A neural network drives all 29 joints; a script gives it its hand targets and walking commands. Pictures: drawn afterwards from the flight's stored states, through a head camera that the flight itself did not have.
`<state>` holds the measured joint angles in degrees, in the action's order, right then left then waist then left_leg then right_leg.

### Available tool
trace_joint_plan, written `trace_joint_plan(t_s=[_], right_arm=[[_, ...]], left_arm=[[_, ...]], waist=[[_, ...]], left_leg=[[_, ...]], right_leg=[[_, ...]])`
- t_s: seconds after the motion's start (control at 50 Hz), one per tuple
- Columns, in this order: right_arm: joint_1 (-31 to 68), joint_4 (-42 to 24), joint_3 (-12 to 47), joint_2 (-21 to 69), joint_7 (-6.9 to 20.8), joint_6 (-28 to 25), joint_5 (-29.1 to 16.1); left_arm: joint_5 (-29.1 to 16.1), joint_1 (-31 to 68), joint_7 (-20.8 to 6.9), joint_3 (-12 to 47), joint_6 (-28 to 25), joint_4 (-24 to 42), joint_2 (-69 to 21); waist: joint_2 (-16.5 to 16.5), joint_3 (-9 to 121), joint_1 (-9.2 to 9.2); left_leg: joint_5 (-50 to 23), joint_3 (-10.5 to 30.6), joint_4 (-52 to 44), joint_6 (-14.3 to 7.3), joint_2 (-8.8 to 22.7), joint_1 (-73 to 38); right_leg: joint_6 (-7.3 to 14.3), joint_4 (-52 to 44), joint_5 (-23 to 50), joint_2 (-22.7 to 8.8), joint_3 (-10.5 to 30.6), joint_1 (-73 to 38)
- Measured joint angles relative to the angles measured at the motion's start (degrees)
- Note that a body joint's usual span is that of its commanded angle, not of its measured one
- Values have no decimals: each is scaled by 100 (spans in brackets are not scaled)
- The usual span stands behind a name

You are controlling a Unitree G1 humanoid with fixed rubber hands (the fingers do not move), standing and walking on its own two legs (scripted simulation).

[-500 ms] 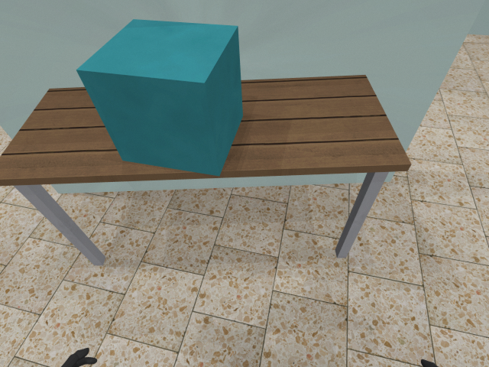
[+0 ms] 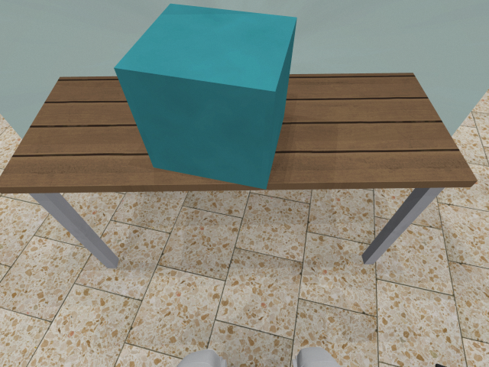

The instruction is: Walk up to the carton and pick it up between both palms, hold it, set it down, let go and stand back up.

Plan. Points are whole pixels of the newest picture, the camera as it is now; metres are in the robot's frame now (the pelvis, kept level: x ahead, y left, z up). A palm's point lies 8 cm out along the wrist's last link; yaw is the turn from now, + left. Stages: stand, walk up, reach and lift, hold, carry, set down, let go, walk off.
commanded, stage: walk up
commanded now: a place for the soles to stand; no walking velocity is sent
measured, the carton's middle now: (219, 98) +0.66 +0.08 +0.02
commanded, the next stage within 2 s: none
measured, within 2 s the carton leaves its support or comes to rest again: neither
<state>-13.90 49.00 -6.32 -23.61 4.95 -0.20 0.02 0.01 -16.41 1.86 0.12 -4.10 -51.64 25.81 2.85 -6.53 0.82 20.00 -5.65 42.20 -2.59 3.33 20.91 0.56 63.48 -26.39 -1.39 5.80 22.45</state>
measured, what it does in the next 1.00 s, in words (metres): walks ahead: right foot, then left foot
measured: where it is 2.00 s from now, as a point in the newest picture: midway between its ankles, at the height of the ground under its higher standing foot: (234, 355)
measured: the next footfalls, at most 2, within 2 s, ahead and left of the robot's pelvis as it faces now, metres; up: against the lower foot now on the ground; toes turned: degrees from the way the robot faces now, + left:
right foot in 0.38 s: +0.24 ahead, -0.06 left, +0.00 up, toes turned -3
left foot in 0.76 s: +0.28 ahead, +0.23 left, +0.00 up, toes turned +4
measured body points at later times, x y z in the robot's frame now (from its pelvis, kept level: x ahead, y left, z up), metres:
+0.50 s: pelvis +0.13 +0.04 +0.00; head +0.14 +0.02 +0.45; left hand +0.18 +0.39 -0.08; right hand +0.22 -0.27 -0.12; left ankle +0.06 +0.11 -0.66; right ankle +0.20 -0.06 -0.72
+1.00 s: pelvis +0.21 +0.12 +0.01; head +0.26 +0.16 +0.45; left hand +0.32 +0.43 -0.13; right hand +0.27 -0.21 -0.07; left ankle +0.25 +0.23 -0.72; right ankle +0.19 -0.05 -0.67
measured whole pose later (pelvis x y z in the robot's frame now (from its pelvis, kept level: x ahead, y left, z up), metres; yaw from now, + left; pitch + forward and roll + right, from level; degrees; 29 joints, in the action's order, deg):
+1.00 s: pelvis +0.21 +0.12 +0.01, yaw -1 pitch -1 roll -2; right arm -14.3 49.2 -2.6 -22.4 -1.2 -3.5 0.0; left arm 0.0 -9.2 0.7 0.1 1.1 -51.6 25.5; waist -3.8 -7.0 0.8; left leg 16.5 -4.0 36.7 -0.6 3.9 19.4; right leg 0.6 54.8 -23.6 1.2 5.9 23.5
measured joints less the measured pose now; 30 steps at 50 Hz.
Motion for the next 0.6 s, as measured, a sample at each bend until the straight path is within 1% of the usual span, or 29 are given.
trace_joint_plan(t_s=[0.04,0.1,0.2,0.28,0.36,0.38,0.4,0.42,0.46,0.5,0.54,0.6], right_arm=[[-28,-3,0,0,-34,-7,0],[-65,-3,1,2,-105,-79,0],[-67,-1,7,3,-144,-119,0],[-67,-1,29,3,-146,-119,0],[-67,0,31,4,-146,-103,0],[-66,-1,31,4,-146,-99,0],[-63,1,31,4,-147,-99,1],[-46,3,51,5,-147,-92,1],[-39,6,143,10,-146,-33,1],[-40,2,148,2,-148,48,1],[-41,-1,149,-1,-146,80,0],[-43,-1,150,-2,-107,118,0]], left_arm=[[0,52,0,1,0,1,32],[0,74,-6,1,0,2,42],[0,74,-28,1,21,2,43],[0,73,-49,2,25,3,43],[0,72,-72,2,25,3,43],[-1,69,-72,2,25,3,40],[-1,66,-72,2,12,4,22],[0,65,-71,1,-27,5,17],[0,-10,-48,1,-60,-1,16],[0,-149,-48,1,-61,1,11],[0,-237,-48,2,-60,4,11],[0,-262,-48,2,-60,4,11]], waist=[[-68,17,-1],[-197,43,-6],[-244,72,-8],[-222,118,-8],[-168,181,-9],[-140,203,-8],[-53,198,-10],[36,113,-14],[38,20,-20],[24,36,-15],[51,43,-10],[122,-30,-6]], left_leg=[[-48,-73,-285,-54,-77,-222],[-56,-138,-566,-142,-276,-503],[130,-139,-684,-302,-558,-832],[319,-139,-690,-349,-711,-1010],[532,-140,-690,-353,-793,-1197],[603,-138,-656,-346,-793,-1234],[695,-135,-512,-326,-727,-1239],[732,-136,-156,-274,-624,-1196],[873,-19,962,-73,-657,-887],[965,39,1734,-8,-647,-548],[840,94,1907,6,-486,-279],[457,223,1867,56,-123,8]], right_leg=[[6,172,76,100,-182,337],[6,-30,283,93,-341,601],[7,-853,432,26,-529,663],[6,-1474,589,-52,-731,644],[9,-2216,740,-84,-989,421],[44,-2432,913,-61,-1028,317],[104,-2582,1368,-8,-1073,215],[152,-2605,1558,53,-1125,81],[200,-2562,1379,34,-1119,-177],[232,-2694,1219,-44,-1063,-461],[232,-2936,1215,-108,-1012,-721],[231,-3196,1247,-140,-922,-988]])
